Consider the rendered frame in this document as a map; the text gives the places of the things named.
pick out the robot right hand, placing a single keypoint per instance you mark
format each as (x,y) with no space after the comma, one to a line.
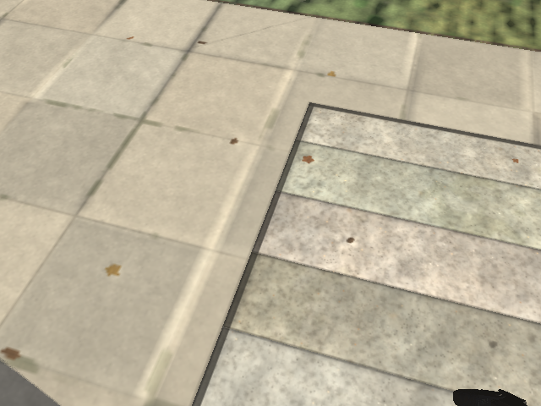
(475,397)

